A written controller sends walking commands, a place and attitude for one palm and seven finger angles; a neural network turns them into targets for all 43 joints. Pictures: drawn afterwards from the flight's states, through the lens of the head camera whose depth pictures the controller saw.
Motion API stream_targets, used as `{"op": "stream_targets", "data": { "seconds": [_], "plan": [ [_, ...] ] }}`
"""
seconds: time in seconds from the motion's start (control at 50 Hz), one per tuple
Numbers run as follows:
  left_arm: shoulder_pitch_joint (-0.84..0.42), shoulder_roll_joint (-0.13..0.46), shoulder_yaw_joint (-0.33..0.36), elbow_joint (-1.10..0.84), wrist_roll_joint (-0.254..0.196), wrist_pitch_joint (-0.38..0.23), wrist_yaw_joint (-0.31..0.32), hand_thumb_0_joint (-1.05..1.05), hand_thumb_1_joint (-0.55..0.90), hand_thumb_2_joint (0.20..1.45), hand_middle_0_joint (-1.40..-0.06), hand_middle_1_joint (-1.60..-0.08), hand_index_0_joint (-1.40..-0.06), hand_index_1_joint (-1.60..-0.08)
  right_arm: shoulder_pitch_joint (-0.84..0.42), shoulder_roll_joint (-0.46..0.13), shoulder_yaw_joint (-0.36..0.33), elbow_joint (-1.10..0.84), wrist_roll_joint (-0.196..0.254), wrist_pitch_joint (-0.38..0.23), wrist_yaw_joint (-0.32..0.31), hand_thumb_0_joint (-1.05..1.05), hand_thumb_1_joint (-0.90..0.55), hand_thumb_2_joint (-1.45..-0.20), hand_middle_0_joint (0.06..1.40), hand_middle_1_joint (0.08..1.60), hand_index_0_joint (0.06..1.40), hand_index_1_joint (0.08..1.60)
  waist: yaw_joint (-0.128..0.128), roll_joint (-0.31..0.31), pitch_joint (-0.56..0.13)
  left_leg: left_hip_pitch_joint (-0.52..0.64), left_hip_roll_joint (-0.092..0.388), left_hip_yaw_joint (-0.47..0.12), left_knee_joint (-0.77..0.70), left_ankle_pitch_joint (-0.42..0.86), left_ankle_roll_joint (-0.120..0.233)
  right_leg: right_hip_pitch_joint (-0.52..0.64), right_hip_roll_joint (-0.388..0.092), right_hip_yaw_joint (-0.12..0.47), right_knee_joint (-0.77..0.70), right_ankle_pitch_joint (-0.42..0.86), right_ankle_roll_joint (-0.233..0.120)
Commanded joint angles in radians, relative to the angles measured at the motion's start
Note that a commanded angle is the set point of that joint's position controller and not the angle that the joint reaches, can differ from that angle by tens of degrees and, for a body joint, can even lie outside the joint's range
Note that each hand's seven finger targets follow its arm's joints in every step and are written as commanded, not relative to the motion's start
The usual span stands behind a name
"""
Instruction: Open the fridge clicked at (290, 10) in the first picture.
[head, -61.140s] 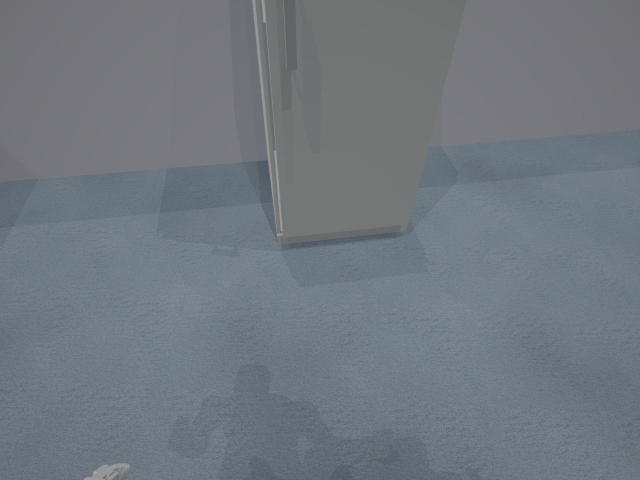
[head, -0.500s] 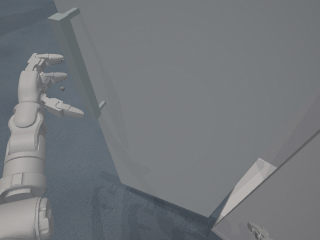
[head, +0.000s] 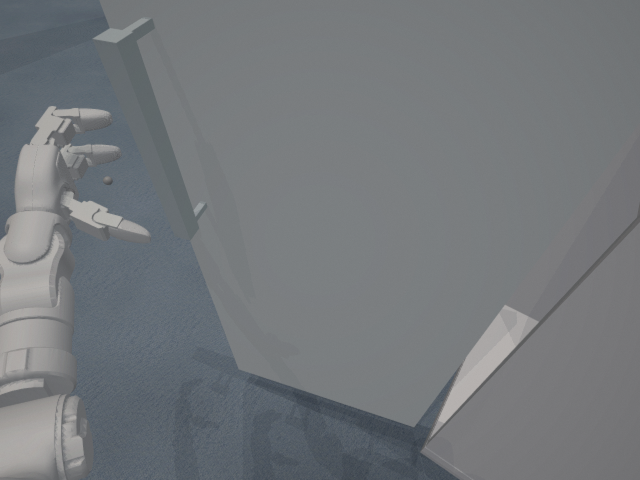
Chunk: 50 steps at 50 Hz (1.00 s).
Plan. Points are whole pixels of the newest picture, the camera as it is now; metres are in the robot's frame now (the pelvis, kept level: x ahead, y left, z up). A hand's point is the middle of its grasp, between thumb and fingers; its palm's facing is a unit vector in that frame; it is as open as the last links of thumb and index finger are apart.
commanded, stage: slip the hand off the handle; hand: left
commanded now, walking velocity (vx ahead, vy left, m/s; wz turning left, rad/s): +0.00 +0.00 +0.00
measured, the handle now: (168, 145) +0.48 +0.20 +0.18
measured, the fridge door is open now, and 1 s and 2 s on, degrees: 107 107 107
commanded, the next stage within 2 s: draw the hand back to the body in 0.68 s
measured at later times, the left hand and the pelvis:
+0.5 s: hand (79, 251) +0.31 +0.25 +0.16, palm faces +0.26 -0.95 -0.16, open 14.7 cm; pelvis -0.01 -0.02 +0.00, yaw +2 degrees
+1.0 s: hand (76, 258) +0.30 +0.25 +0.17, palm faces +0.22 -0.98 -0.03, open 14.7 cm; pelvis +0.00 -0.02 +0.00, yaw +1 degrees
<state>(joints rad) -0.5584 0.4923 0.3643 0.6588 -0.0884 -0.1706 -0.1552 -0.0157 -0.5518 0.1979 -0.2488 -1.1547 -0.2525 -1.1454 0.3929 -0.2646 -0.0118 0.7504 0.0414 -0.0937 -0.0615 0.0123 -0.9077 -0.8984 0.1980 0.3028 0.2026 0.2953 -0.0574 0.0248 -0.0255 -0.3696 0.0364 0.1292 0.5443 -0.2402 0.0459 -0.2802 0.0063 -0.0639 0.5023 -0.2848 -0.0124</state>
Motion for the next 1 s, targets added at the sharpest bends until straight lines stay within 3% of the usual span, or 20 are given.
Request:
{"op": "stream_targets", "data": {
  "seconds": [0.0, 0.02, 0.1, 0.14, 0.18, 0.24, 0.3, 0.34, 0.44, 0.52, 0.58, 0.66, 0.7, 0.78, 0.8, 0.82, 0.86, 0.9, 0.94, 0.98],
  "plan": [
    [-0.235, 0.263, 0.088, -0.318, -0.043, -0.012, 0.014, 0.000, -0.550, 0.200, -0.250, -1.150, -0.250, -1.150, -0.085, -0.154, -0.046, -0.160, 0.014, -0.051, -0.017, 0.000, -0.900, -0.900, 0.200, 0.300, 0.200, 0.300, 0.059, 0.028, -0.262, 0.246, 0.006, -0.140, -0.072, 0.242, -0.018, 0.017, 0.029, 0.041, -0.055, 0.212, -0.010],
    [-0.218, 0.265, 0.100, -0.344, -0.045, -0.004, 0.023, 0.000, -0.550, 0.200, -0.250, -1.150, -0.250, -1.150, -0.096, -0.152, -0.043, -0.164, 0.014, -0.053, -0.020, 0.000, -0.900, -0.900, 0.200, 0.300, 0.200, 0.300, 0.062, 0.015, -0.234, 0.231, 0.006, -0.141, -0.079, 0.226, -0.018, 0.018, 0.031, 0.040, -0.058, 0.203, -0.010],
    [-0.214, 0.244, 0.086, -0.493, -0.034, -0.006, 0.063, 0.000, -0.550, 0.200, -0.250, -1.150, -0.250, -1.150, -0.140, -0.139, -0.032, -0.174, 0.007, -0.067, -0.028, 0.000, -0.900, -0.900, 0.200, 0.300, 0.200, 0.300, 0.060, 0.081, -0.217, 0.261, 0.010, -0.141, -0.096, 0.209, -0.024, 0.014, 0.034, 0.039, -0.070, 0.171, -0.012],
    [-0.233, 0.229, 0.066, -0.561, -0.026, -0.012, 0.073, 0.000, -0.550, 0.200, -0.250, -1.150, -0.250, -1.150, -0.157, -0.133, -0.027, -0.173, 0.001, -0.074, -0.034, 0.000, -0.900, -0.900, 0.200, 0.300, 0.200, 0.300, 0.054, 0.088, -0.234, 0.287, 0.009, -0.139, -0.093, 0.222, -0.023, 0.022, 0.035, 0.039, -0.073, 0.179, -0.013],
    [-0.148, 0.216, 0.068, -0.581, -0.031, -0.003, 0.069, 0.000, -0.550, 0.200, -0.250, -1.150, -0.250, -1.150, -0.170, -0.130, -0.028, -0.174, 0.002, -0.081, -0.036, 0.000, -0.900, -0.900, 0.200, 0.300, 0.200, 0.300, 0.067, 0.103, -0.261, 0.315, 0.008, -0.134, -0.091, 0.243, -0.026, 0.039, 0.034, 0.040, -0.074, 0.199, -0.013],
    [-0.133, 0.167, 0.027, -0.554, -0.048, 0.033, 0.044, 0.000, -0.550, 0.200, -0.250, -1.150, -0.250, -1.150, -0.196, -0.127, -0.018, -0.163, 0.011, -0.082, -0.047, 0.000, -0.900, -0.900, 0.200, 0.300, 0.200, 0.300, 0.049, 0.055, -0.206, 0.295, 0.006, -0.123, -0.098, 0.189, -0.022, 0.032, 0.029, 0.039, -0.094, 0.178, -0.009],
    [-0.072, 0.166, 0.037, -0.531, -0.077, 0.080, 0.019, 0.000, -0.550, 0.200, -0.250, -1.150, -0.250, -1.150, -0.229, -0.127, -0.011, -0.167, 0.022, -0.085, -0.057, 0.000, -0.900, -0.900, 0.200, 0.300, 0.200, 0.300, 0.064, 0.025, -0.168, 0.270, -0.002, -0.120, -0.113, 0.129, -0.021, 0.036, 0.018, 0.047, -0.114, 0.139, -0.006],
    [-0.098, 0.108, -0.015, -0.555, -0.084, 0.098, 0.005, 0.000, -0.550, 0.200, -0.250, -1.150, -0.250, -1.150, -0.253, -0.119, -0.005, -0.173, 0.027, -0.089, -0.062, 0.000, -0.900, -0.900, 0.200, 0.300, 0.200, 0.300, 0.053, 0.019, -0.145, 0.278, -0.003, -0.116, -0.110, 0.116, -0.019, 0.020, 0.013, 0.049, -0.126, 0.129, -0.004],
    [-0.070, 0.187, 0.058, -0.606, -0.089, 0.091, 0.009, 0.000, -0.550, 0.200, -0.250, -1.150, -0.250, -1.150, -0.285, -0.120, 0.004, -0.177, 0.018, -0.096, -0.066, 0.000, -0.900, -0.900, 0.200, 0.300, 0.200, 0.300, 0.076, 0.014, -0.174, 0.277, -0.010, -0.113, -0.094, 0.131, -0.017, 0.053, -0.001, 0.073, -0.120, 0.152, -0.002],
    [-0.034, 0.180, 0.069, -0.655, -0.100, 0.068, 0.005, 0.000, -0.550, 0.200, -0.250, -1.150, -0.250, -1.150, -0.304, -0.107, 0.013, -0.186, 0.016, -0.102, -0.065, 0.000, -0.900, -0.900, 0.200, 0.300, 0.200, 0.300, 0.086, 0.033, -0.190, 0.283, -0.016, -0.109, -0.091, 0.150, -0.020, 0.077, -0.003, 0.071, -0.109, 0.183, 0.001],
    [-0.060, 0.176, 0.053, -0.661, -0.094, 0.065, 0.008, 0.000, -0.550, 0.200, -0.250, -1.150, -0.250, -1.150, -0.307, -0.104, 0.017, -0.177, 0.015, -0.105, -0.069, 0.000, -0.900, -0.900, 0.200, 0.300, 0.200, 0.300, 0.073, 0.070, -0.171, 0.284, -0.016, -0.104, -0.086, 0.150, -0.021, 0.062, -0.004, 0.075, -0.112, 0.188, 0.002],
    [-0.054, 0.202, 0.075, -0.609, -0.096, 0.079, -0.001, 0.000, -0.550, 0.200, -0.250, -1.150, -0.250, -1.150, -0.298, -0.114, 0.013, -0.159, 0.016, -0.107, -0.075, 0.000, -0.900, -0.900, 0.200, 0.300, 0.200, 0.300, 0.069, 0.019, -0.148, 0.251, -0.015, -0.107, -0.083, 0.130, -0.019, 0.063, -0.014, 0.084, -0.117, 0.179, 0.008],
    [-0.038, 0.191, 0.066, -0.593, -0.103, 0.093, -0.014, 0.000, -0.550, 0.200, -0.250, -1.150, -0.250, -1.150, -0.302, -0.113, 0.015, -0.163, 0.017, -0.107, -0.077, 0.000, -0.900, -0.900, 0.200, 0.300, 0.200, 0.300, 0.073, 0.031, -0.138, 0.242, -0.016, -0.110, -0.085, 0.121, -0.021, 0.061, -0.017, 0.086, -0.116, 0.168, 0.007],
    [-0.005, 0.212, 0.099, -0.583, -0.118, 0.098, -0.031, 0.000, -0.550, 0.200, -0.250, -1.150, -0.250, -1.150, -0.293, -0.118, 0.007, -0.165, 0.017, -0.107, -0.076, 0.000, -0.900, -0.900, 0.200, 0.300, 0.200, 0.300, 0.084, -0.001, -0.182, 0.230, -0.017, -0.111, -0.070, 0.144, -0.020, 0.091, -0.028, 0.100, -0.095, 0.233, 0.016],
    [0.014, 0.157, 0.123, -0.456, -0.287, 0.236, -0.097, 0.000, -0.550, 0.200, -0.250, -1.150, -0.250, -1.150, -0.335, -0.136, 0.011, -0.178, 0.053, -0.111, -0.084, 0.000, -0.900, -0.900, 0.200, 0.300, 0.200, 0.300, 0.104, -0.052, -0.242, 0.220, -0.026, -0.128, -0.082, 0.116, -0.024, 0.196, -0.056, 0.135, -0.125, 0.269, 0.026],
    [-0.056, 0.195, 0.133, -0.572, -0.307, 0.300, -0.134, 0.000, -0.550, 0.200, -0.250, -1.150, -0.250, -1.150, -0.356, -0.134, 0.016, -0.197, 0.062, -0.119, -0.091, 0.000, -0.900, -0.900, 0.200, 0.300, 0.200, 0.300, 0.118, -0.036, -0.276, 0.239, -0.024, -0.134, -0.083, 0.134, -0.023, 0.230, -0.069, 0.146, -0.123, 0.320, 0.042],
    [-0.022, 0.246, 0.180, -0.642, -0.295, 0.365, -0.145, 0.000, -0.550, 0.200, -0.250, -1.150, -0.250, -1.150, -0.366, -0.128, 0.018, -0.218, 0.057, -0.126, -0.094, 0.000, -0.900, -0.900, 0.200, 0.300, 0.200, 0.300, 0.137, 0.023, -0.312, 0.256, -0.026, -0.132, -0.074, 0.206, -0.019, 0.247, -0.074, 0.141, -0.097, 0.440, 0.054],
    [0.093, 0.216, 0.152, -0.711, -0.226, 0.378, -0.096, 0.000, -0.550, 0.200, -0.250, -1.150, -0.250, -1.150, -0.360, -0.110, 0.027, -0.237, 0.045, -0.125, -0.080, 0.000, -0.900, -0.900, 0.200, 0.300, 0.200, 0.300, 0.140, 0.066, -0.250, 0.275, -0.023, -0.120, -0.082, 0.252, -0.018, 0.190, -0.048, 0.096, -0.079, 0.436, 0.034],
    [0.155, 0.172, 0.128, -0.787, -0.193, 0.355, -0.041, 0.000, -0.550, 0.200, -0.250, -1.150, -0.250, -1.150, -0.357, -0.108, 0.022, -0.245, 0.037, -0.127, -0.066, 0.000, -0.900, -0.900, 0.200, 0.300, 0.200, 0.300, 0.133, 0.057, -0.192, 0.288, -0.012, -0.119, -0.094, 0.267, -0.022, 0.151, -0.026, 0.068, -0.084, 0.379, 0.014],
    [0.247, 0.148, 0.154, -0.809, -0.217, 0.339, -0.018, 0.000, -0.550, 0.200, -0.250, -1.150, -0.250, -1.150, -0.352, -0.116, 0.017, -0.245, 0.034, -0.126, -0.058, 0.000, -0.900, -0.900, 0.200, 0.300, 0.200, 0.300, 0.130, -0.021, -0.157, 0.280, -0.007, -0.123, -0.103, 0.249, -0.022, 0.139, -0.018, 0.060, -0.094, 0.360, 0.015]
  ]
}}
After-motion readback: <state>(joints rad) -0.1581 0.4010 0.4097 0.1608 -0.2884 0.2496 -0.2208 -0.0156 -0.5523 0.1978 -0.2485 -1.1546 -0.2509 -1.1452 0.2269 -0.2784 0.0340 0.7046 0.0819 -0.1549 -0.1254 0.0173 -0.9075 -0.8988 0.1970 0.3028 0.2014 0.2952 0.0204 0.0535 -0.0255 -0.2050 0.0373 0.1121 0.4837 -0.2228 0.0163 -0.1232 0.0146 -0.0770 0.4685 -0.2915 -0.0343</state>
